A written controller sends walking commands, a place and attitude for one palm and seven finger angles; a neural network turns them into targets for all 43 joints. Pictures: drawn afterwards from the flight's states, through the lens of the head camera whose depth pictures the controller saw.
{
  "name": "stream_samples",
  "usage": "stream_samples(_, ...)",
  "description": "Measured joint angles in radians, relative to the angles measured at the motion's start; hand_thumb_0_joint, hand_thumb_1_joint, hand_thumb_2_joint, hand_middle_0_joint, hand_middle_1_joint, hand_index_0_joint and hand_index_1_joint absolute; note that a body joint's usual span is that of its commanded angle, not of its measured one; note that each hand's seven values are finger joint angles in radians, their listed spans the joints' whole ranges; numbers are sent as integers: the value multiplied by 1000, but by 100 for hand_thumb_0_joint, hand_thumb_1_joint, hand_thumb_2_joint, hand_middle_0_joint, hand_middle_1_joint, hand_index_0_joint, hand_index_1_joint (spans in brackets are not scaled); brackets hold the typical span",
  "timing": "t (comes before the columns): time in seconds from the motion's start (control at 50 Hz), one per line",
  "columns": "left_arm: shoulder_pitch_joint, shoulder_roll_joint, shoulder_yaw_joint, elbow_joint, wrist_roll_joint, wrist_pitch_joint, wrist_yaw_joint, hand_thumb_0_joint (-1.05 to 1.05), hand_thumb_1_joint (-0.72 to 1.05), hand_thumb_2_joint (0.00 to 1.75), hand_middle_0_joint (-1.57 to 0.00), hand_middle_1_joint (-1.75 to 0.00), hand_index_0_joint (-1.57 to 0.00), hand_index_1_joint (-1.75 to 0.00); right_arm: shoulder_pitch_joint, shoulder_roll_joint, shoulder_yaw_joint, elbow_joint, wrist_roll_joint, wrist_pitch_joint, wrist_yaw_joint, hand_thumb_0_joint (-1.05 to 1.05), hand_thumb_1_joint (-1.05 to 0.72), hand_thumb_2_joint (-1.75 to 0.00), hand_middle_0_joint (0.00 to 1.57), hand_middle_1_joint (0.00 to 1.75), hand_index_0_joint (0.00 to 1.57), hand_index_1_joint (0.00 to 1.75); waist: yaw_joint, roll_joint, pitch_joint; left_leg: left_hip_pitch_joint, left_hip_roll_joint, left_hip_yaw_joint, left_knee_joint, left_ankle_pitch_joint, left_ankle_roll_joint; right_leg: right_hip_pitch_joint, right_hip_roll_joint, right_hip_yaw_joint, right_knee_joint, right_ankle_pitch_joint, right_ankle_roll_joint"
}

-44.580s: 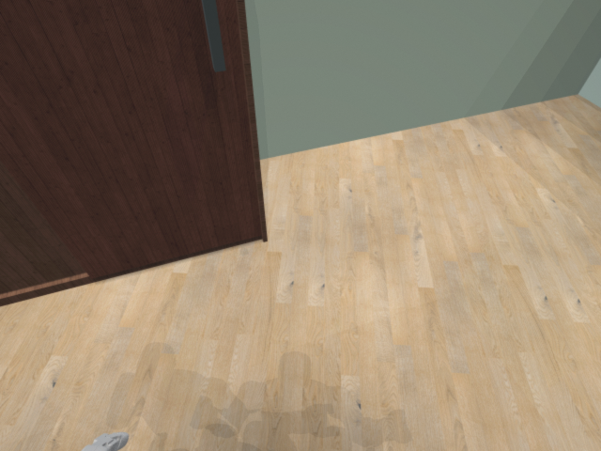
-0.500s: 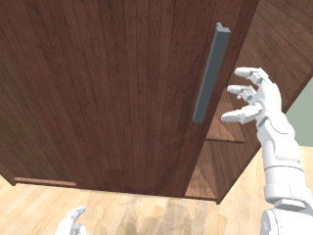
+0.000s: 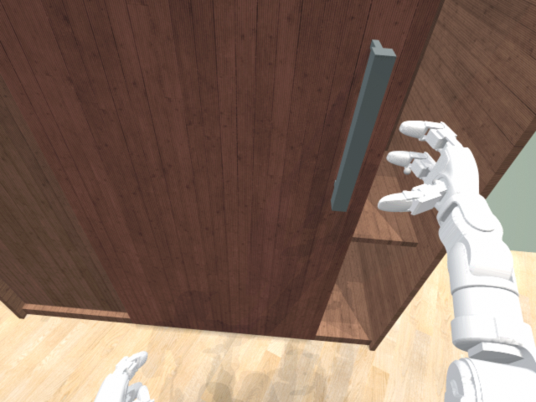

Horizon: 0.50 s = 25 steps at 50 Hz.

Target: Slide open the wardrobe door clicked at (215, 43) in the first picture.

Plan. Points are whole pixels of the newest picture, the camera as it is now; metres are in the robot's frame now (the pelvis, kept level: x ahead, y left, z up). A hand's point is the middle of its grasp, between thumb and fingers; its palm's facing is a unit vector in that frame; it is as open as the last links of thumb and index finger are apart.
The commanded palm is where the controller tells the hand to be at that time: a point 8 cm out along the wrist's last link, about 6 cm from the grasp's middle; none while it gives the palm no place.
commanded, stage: move the hooked fingers beside the handle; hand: right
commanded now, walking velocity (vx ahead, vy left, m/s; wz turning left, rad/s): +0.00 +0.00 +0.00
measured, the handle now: (354, 135) +0.50 -0.11 +0.18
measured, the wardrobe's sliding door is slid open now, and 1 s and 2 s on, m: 0.22 0.22 0.22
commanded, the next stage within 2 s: feel for the door with the fingertips in 0.12 s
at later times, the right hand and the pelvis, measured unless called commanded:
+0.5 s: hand (389, 172) +0.39 -0.14 +0.20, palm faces +0.00 +1.00 +0.02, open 14.0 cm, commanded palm +0.37 -0.19 +0.19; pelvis -0.01 +0.00 +0.00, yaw +0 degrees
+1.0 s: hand (374, 155) +0.43 -0.12 +0.19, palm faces +0.02 +1.00 +0.01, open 14.0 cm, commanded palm +0.41 -0.18 +0.19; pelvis +0.00 +0.00 +0.00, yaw +0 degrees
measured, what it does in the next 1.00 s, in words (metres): stands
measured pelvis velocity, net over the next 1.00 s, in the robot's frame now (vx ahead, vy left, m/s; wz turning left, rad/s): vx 0.00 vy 0.00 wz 0.00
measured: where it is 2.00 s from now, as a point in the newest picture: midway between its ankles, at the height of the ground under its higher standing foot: outside the picture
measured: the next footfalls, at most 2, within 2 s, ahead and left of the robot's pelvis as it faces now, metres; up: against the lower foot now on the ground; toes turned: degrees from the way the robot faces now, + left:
none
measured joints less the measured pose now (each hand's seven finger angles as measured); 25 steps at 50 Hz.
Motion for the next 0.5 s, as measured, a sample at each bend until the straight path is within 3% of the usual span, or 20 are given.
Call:
stream_samples(0.24,-6,1,4,3,0,-13,8,1,91,90,-21,-30,-20,-29,1,-18,1,-19,-5,-5,-2,-1,50,-30,30,120,30,120,0,4,11,6,-1,4,-3,4,1,1,-1,4,3,2,1)
stream_samples(0.34,-12,2,4,5,-3,-14,2,1,91,90,-21,-30,-20,-29,0,7,24,-32,5,17,-4,-1,50,-30,30,120,30,120,-6,0,3,5,3,5,-1,3,-1,0,3,6,4,3,-1)
stream_samples(0.5,-39,-15,-5,5,7,-9,-1,1,91,90,-21,-30,-20,-29,-16,63,65,-34,-14,35,-66,-1,50,-30,30,120,30,120,-3,3,8,3,5,5,4,5,-2,0,5,5,6,6,-2)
